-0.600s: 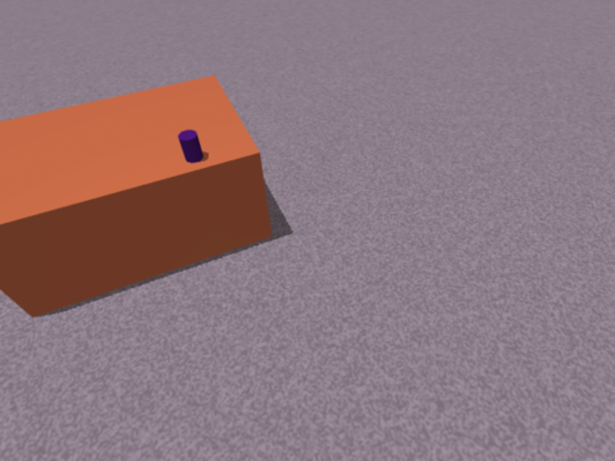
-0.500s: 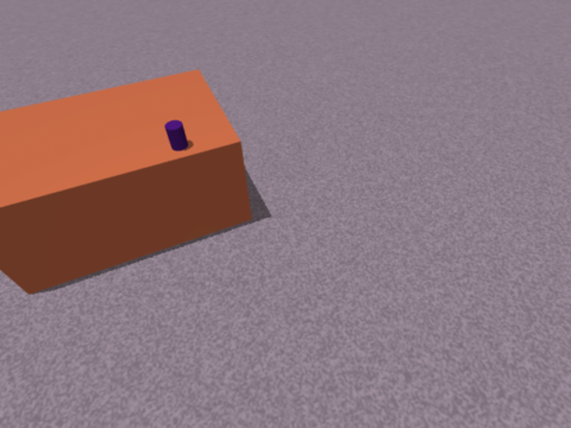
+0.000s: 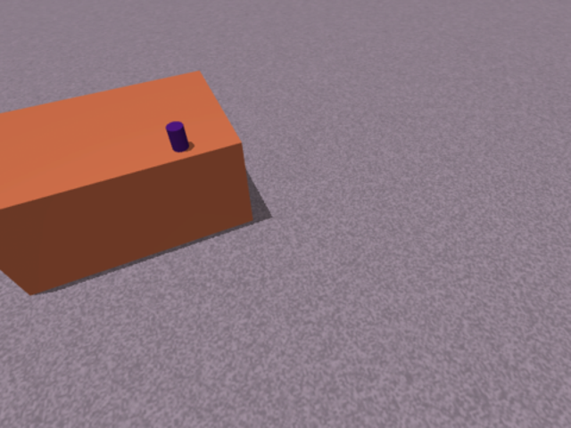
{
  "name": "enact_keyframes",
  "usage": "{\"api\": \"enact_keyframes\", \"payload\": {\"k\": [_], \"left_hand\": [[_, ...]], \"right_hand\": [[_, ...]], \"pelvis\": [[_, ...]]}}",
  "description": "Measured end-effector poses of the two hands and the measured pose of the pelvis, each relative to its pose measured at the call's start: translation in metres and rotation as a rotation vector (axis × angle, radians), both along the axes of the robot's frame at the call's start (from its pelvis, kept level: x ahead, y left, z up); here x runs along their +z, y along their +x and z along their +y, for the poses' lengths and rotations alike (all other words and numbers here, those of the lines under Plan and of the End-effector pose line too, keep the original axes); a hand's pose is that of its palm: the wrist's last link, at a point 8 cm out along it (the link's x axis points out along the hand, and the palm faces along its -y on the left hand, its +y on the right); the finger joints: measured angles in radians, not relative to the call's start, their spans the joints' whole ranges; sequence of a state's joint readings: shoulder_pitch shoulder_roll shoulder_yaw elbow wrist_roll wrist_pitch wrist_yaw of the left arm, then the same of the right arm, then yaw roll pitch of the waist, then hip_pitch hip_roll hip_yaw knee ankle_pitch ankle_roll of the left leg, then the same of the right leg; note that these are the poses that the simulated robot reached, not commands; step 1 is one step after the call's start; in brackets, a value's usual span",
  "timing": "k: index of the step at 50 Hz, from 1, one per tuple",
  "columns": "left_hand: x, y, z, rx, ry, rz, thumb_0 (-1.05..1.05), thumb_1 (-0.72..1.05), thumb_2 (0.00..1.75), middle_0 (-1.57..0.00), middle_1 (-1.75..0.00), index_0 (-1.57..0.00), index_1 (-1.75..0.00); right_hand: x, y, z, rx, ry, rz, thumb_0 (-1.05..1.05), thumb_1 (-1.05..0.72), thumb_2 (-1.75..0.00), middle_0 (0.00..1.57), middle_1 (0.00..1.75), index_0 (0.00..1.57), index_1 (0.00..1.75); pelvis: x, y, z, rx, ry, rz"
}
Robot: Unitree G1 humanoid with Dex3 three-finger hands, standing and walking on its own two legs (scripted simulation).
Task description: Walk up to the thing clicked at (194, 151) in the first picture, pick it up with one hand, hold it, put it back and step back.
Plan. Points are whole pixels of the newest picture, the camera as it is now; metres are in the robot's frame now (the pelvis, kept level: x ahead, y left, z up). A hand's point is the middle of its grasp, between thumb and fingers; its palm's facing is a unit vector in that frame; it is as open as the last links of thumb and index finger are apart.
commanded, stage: stand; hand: right
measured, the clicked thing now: (177, 137) +1.14 +0.40 -0.29
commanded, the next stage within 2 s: walk up in 0.52 s
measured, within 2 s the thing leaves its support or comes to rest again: neither
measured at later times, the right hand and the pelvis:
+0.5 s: hand out of the picture +0.07 -0.25 -0.16, palm faces -0.03 +0.94 -0.33, open 7.4 cm; pelvis +0.00 +0.00 +0.00, yaw +0 degrees
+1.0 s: hand (391, 397) +0.21 -0.14 -0.15, palm faces -0.20 +0.91 -0.38, open 7.4 cm; pelvis +0.10 +0.12 -0.03, yaw +13 degrees
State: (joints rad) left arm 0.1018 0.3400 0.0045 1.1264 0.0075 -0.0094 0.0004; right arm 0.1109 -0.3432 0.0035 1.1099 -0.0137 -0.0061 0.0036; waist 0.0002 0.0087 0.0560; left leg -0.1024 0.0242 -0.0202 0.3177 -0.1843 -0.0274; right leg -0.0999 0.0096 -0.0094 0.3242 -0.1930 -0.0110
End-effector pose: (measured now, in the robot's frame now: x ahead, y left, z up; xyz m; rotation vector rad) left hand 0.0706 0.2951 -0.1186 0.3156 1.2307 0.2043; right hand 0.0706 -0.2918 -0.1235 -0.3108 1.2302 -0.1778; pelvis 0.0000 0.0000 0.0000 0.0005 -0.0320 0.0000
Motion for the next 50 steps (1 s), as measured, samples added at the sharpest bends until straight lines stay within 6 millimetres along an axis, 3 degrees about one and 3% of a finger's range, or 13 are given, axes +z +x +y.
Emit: {"api": "enact_keyframes", "payload": {"k": [26,30,36,41,45,50], "left_hand": [[0.0,-0.006,0.003,0.001,0.0,0.006,0.01,0.91,0.9,-0.2,-0.3,-0.2,-0.3],[0.003,-0.011,0.016,0.043,0.01,-0.067,0.01,0.91,0.9,-0.2,-0.3,-0.21,-0.3],[0.013,-0.033,0.064,0.118,0.083,-0.081,0.01,0.9,0.9,-0.21,-0.3,-0.21,-0.3],[0.006,-0.038,0.116,0.162,0.116,-0.056,0.01,0.9,0.9,-0.21,-0.3,-0.21,-0.3],[-0.016,-0.026,0.158,0.176,0.123,-0.027,0.01,0.9,0.9,-0.2,-0.3,-0.2,-0.3],[-0.012,0.015,0.17,0.177,0.076,-0.058,0.01,0.91,0.9,-0.2,-0.3,-0.2,-0.29]], "right_hand": [[0.001,-0.007,0.0,-0.003,-0.003,0.009,0.01,-0.9,-0.89,0.2,0.3,0.2,0.3],[0.0,-0.002,-0.003,0.042,0.004,0.026,0.01,-0.9,-0.89,0.2,0.3,0.2,0.3],[0.01,0.035,0.002,0.114,-0.014,0.024,0.01,-0.9,-0.89,0.2,0.3,0.2,0.3],[0.015,0.083,0.029,0.173,-0.045,-0.004,0.01,-0.9,-0.89,0.2,0.3,0.2,0.3],[0.009,0.124,0.063,0.194,-0.077,-0.072,0.01,-0.9,-0.89,0.2,0.3,0.2,0.3],[0.013,0.145,0.104,0.205,-0.043,-0.081,0.0,-0.9,-0.89,0.2,0.3,0.2,0.3]], "pelvis": [[0.0,-0.002,0.002,-0.001,0.001,-0.003],[-0.005,0.001,0.006,0.046,-0.014,0.004],[-0.007,0.019,0.029,0.112,-0.031,-0.003],[-0.018,0.044,0.061,0.163,-0.044,-0.011],[-0.036,0.069,0.096,0.182,-0.009,-0.018],[-0.026,0.096,0.119,0.226,0.001,-0.016]]}}
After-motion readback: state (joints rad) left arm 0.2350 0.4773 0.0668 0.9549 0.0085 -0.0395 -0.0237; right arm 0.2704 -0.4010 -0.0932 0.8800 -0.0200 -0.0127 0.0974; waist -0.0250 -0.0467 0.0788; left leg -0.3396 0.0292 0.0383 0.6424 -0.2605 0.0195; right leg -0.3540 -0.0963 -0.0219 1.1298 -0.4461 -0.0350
